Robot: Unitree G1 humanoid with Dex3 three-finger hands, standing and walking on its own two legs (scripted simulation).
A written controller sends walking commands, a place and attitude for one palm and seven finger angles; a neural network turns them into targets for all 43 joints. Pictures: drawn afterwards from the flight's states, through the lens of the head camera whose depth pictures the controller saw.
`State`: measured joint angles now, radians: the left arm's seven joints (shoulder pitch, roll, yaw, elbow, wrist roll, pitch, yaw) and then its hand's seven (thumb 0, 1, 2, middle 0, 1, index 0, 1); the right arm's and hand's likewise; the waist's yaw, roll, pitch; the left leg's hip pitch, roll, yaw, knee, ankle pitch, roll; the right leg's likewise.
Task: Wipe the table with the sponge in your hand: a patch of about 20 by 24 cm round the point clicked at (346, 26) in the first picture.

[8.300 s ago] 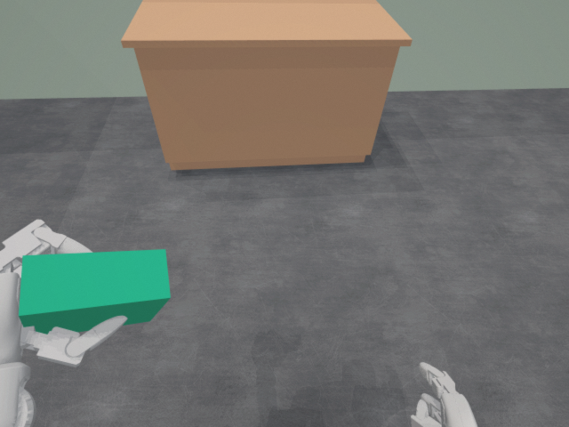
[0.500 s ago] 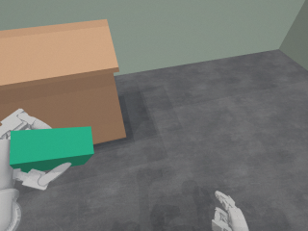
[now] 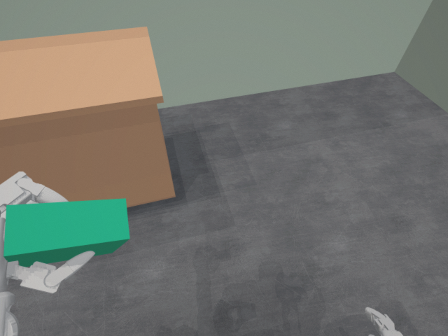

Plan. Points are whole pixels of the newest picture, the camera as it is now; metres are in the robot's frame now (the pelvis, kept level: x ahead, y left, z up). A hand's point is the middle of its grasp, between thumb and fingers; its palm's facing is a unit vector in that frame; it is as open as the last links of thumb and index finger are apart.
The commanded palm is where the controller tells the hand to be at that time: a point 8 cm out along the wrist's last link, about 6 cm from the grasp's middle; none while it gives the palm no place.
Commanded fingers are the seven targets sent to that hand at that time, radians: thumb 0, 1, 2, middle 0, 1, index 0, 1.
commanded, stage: take the last steps up to it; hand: left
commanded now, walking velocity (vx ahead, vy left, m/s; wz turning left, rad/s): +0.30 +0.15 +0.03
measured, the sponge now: (86, 231) +0.22 +0.20 +0.14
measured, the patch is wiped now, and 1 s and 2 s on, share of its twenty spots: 0.00 0.00 0.00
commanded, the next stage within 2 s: none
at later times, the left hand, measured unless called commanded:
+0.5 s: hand (43, 196) +0.27 +0.28 +0.15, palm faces +0.36 -0.80 -0.48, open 9.7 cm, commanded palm +0.21 +0.33 +0.17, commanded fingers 0.00 0.10 1.30 -1.20 -1.60 -1.20 -1.60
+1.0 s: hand (44, 134) +0.38 +0.33 +0.16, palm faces +0.35 -0.78 -0.51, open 9.7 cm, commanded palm +0.33 +0.38 +0.17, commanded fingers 0.00 0.10 1.30 -1.20 -1.60 -1.20 -1.60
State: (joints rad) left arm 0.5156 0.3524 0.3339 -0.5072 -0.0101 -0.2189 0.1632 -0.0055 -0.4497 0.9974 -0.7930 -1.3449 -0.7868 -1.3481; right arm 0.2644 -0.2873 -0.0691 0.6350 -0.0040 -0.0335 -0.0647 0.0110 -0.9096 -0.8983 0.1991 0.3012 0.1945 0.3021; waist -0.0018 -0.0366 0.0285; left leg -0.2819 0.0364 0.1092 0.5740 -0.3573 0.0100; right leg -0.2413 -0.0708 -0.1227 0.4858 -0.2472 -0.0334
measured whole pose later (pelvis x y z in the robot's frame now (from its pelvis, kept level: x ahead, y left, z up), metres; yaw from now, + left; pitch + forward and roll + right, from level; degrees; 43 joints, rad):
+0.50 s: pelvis +0.06 +0.04 +0.00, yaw +1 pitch +1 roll +2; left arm 0.49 0.35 0.34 -0.48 -0.01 -0.24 0.13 -0.01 -0.45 1.00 -0.79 -1.34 -0.79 -1.35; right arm 0.19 -0.22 -0.01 0.65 0.00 -0.03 -0.03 0.01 -0.90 -0.90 0.21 0.30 0.20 0.30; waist 0.01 0.00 0.11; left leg -0.49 0.08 0.07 0.89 -0.34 -0.01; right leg -0.22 -0.11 -0.15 0.51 -0.29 0.00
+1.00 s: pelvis +0.17 +0.10 -0.02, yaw +0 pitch -1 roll +1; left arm 0.48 0.38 0.35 -0.50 -0.02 -0.23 0.12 -0.01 -0.45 1.00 -0.79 -1.34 -0.79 -1.35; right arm 0.19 -0.17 0.00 0.66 0.01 -0.06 -0.04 0.01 -0.90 -0.90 0.21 0.30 0.20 0.30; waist 0.00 0.06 0.07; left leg -0.37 0.04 0.10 0.95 -0.44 0.00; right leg -0.32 -0.06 -0.21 0.65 -0.32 -0.07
